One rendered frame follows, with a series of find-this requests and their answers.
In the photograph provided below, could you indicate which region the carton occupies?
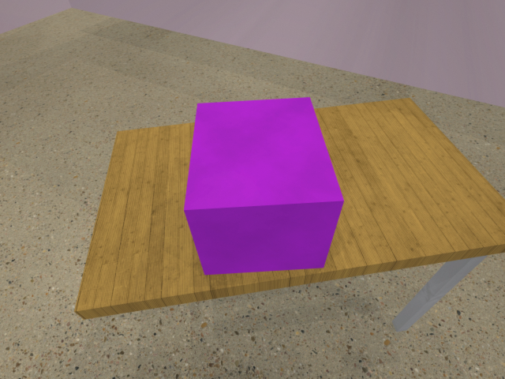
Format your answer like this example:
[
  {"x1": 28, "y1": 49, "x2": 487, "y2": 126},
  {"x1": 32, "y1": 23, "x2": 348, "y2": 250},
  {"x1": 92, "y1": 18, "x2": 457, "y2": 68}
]
[{"x1": 184, "y1": 97, "x2": 344, "y2": 275}]

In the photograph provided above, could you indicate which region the table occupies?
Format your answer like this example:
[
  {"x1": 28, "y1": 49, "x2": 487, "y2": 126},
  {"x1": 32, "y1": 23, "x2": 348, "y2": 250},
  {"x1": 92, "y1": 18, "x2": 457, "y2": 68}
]
[{"x1": 74, "y1": 98, "x2": 505, "y2": 332}]

